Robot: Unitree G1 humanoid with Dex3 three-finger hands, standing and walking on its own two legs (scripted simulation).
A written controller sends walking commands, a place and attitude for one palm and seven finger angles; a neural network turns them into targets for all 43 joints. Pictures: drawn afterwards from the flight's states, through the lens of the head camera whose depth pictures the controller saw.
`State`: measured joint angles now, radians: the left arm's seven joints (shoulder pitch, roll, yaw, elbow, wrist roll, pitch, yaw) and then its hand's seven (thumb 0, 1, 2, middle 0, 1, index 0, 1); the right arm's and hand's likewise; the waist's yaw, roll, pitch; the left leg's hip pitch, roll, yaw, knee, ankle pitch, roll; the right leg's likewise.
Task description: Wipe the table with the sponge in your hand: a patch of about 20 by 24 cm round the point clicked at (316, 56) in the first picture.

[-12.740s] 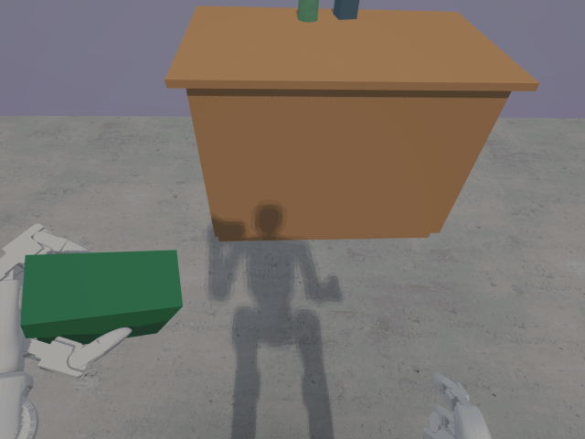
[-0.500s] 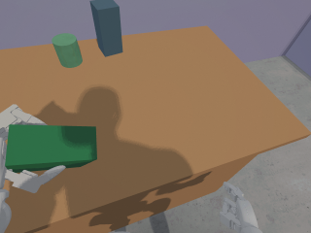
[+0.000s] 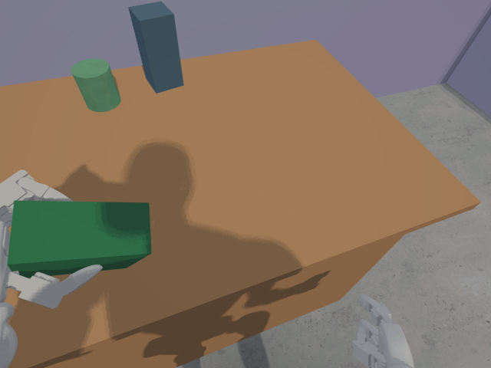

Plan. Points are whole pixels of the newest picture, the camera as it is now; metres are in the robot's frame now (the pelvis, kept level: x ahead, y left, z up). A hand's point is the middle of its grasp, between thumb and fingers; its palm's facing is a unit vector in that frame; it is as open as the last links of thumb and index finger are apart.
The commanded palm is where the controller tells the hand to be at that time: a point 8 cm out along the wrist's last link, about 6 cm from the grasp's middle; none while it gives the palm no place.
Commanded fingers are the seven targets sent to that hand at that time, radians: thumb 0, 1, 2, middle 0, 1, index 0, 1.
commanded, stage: shuffle to correct the standing spot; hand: left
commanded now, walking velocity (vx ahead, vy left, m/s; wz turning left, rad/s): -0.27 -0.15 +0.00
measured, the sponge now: (101, 240) +0.24 +0.21 +0.13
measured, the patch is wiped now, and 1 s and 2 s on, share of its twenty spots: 0.00 0.00 0.00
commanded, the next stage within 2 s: come to a stop and stand still in 0.48 s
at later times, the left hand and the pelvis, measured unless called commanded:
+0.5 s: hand (75, 275) +0.18 +0.20 +0.17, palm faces +0.29 -0.78 -0.55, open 10.1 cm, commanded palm +0.11 +0.24 +0.17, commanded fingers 0.00 0.10 1.30 -1.20 -1.60 -1.20 -1.60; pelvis -0.05 -0.04 -0.02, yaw +0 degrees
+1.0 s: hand (6, 272) +0.17 +0.24 +0.20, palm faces +0.48 -0.78 -0.41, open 10.1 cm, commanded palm +0.08 +0.24 +0.17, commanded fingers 0.00 0.10 1.30 -1.20 -1.60 -1.20 -1.60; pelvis -0.09 -0.03 -0.01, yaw -3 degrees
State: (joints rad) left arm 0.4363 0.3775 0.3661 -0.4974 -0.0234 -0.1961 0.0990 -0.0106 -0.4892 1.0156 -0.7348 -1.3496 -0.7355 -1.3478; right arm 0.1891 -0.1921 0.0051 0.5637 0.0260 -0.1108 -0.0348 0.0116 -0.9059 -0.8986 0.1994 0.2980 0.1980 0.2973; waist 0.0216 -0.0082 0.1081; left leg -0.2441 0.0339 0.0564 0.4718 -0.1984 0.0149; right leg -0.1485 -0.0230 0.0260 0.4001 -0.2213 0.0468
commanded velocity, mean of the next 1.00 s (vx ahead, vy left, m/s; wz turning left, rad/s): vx -0.19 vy -0.07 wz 0.00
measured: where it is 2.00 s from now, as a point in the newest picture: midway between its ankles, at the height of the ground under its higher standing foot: outside the picture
